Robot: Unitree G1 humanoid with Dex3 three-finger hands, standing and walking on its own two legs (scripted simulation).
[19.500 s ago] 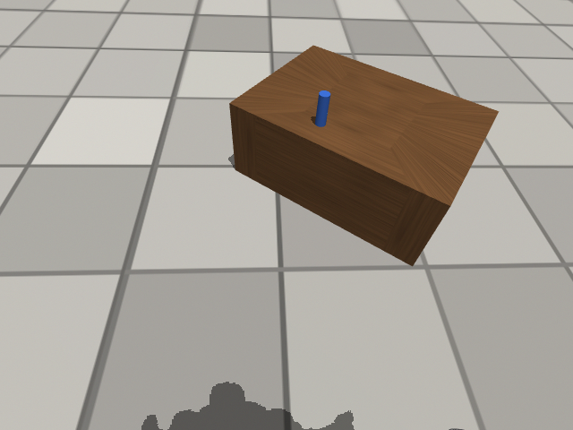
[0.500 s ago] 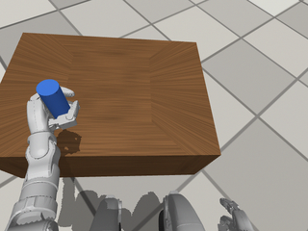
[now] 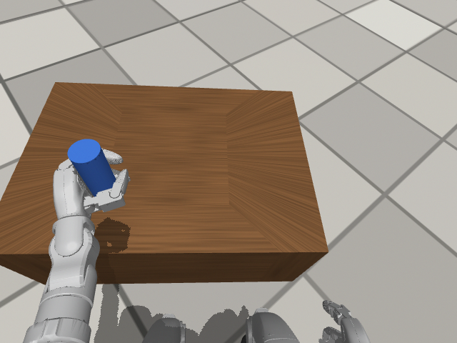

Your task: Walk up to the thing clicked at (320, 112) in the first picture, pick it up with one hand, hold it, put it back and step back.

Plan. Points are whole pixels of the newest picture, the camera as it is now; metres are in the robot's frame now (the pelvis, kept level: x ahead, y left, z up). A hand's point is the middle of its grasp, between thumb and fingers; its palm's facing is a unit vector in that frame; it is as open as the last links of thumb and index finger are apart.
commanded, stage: lift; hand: left
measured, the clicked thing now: (98, 176) +0.36 +0.20 +0.06
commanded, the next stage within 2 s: hold in 0.26 s
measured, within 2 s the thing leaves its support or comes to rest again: neither
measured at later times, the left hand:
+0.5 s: hand (109, 180) +0.35 +0.18 +0.07, palm faces +0.22 -0.98 +0.00, open 5.7 cm
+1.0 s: hand (107, 185) +0.34 +0.18 +0.08, palm faces +0.22 -0.98 +0.00, open 5.7 cm
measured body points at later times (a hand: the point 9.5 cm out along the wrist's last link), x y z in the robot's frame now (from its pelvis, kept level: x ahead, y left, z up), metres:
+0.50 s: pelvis +0.01 +0.00 +0.02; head +0.06 +0.01 +0.46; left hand +0.34 +0.23 +0.07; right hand +0.13 -0.25 -0.09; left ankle +0.01 +0.12 -0.68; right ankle +0.03 -0.14 -0.68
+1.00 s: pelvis +0.01 +0.00 +0.02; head +0.05 +0.01 +0.47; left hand +0.32 +0.23 +0.08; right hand +0.14 -0.24 -0.08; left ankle +0.01 +0.12 -0.68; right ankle +0.03 -0.14 -0.68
